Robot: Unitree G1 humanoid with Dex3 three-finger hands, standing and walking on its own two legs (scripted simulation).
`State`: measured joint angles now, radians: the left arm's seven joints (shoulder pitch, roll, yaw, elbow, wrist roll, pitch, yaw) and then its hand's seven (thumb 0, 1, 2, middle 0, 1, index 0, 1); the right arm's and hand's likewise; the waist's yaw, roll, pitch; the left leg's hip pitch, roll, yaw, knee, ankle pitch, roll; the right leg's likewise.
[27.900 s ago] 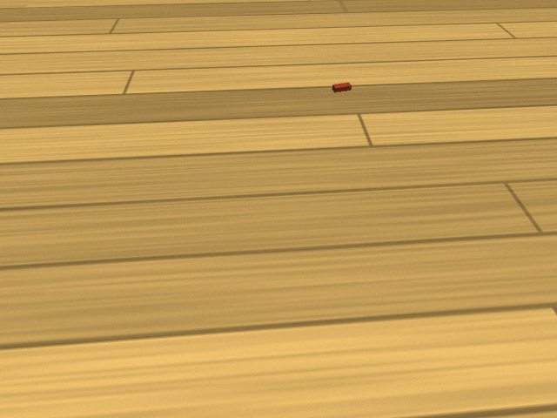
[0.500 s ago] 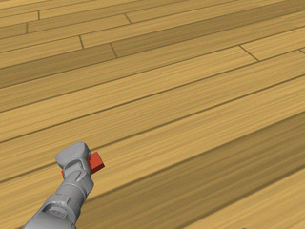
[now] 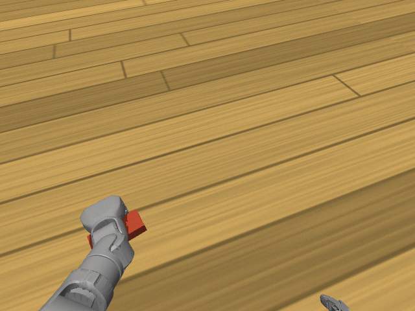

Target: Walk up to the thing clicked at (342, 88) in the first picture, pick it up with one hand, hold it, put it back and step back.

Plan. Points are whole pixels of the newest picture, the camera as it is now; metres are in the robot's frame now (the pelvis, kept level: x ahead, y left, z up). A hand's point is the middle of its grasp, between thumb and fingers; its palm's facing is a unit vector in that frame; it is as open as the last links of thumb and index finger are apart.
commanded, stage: hold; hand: left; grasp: from above
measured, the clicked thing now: (117, 233) +0.32 +0.23 -0.09
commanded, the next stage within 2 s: crouch in 1.28 s
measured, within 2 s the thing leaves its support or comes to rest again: neither
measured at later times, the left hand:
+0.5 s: hand (111, 235) +0.30 +0.22 -0.04, palm faces -0.34 -0.25 -0.90, open 8.1 cm
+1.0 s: hand (110, 238) +0.29 +0.22 -0.03, palm faces -0.35 -0.26 -0.90, open 8.2 cm
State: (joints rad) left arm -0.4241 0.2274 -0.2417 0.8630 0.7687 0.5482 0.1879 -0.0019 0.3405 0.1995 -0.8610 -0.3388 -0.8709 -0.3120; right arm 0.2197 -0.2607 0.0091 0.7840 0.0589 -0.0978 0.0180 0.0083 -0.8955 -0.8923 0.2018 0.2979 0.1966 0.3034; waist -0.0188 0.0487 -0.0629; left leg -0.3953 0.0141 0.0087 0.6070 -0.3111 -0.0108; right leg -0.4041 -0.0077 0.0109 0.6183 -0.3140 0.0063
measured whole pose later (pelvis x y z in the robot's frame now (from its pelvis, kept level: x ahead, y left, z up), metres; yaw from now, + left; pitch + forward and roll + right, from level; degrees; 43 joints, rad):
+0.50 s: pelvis +0.00 +0.00 +0.01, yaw +0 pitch +3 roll +0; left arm -0.37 0.23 -0.27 0.75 0.77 0.59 0.14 0.00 0.30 0.29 -0.80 -0.46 -0.81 -0.44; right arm 0.20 -0.26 0.02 0.76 0.06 -0.09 0.03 0.01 -0.90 -0.89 0.20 0.30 0.20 0.30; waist 0.00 0.06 -0.05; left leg -0.32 0.01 0.01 0.55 -0.28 -0.01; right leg -0.33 -0.01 0.01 0.56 -0.29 0.01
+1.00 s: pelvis -0.01 +0.00 +0.01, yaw +0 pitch +2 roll +0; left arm -0.32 0.24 -0.31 0.64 0.79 0.64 0.07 0.00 0.28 0.33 -0.77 -0.53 -0.78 -0.50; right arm 0.17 -0.26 0.03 0.72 0.07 -0.09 0.02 0.01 -0.90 -0.89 0.20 0.30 0.20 0.30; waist 0.01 0.06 -0.04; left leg -0.29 0.01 0.01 0.53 -0.27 -0.01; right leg -0.30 -0.01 0.01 0.54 -0.27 0.01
